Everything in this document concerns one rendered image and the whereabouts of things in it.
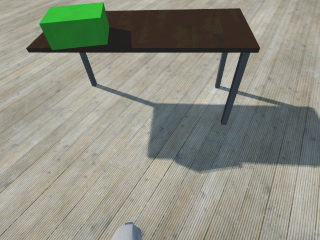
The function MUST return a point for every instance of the carton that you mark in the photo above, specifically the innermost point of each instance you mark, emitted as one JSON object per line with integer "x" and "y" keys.
{"x": 75, "y": 26}

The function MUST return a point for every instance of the table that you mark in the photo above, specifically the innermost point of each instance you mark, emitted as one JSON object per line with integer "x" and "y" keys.
{"x": 223, "y": 30}

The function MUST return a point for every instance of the robot left shin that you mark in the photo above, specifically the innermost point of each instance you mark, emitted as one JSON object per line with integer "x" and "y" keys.
{"x": 130, "y": 222}

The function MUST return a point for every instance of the left robot thigh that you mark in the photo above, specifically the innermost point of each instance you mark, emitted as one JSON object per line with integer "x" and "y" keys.
{"x": 128, "y": 232}

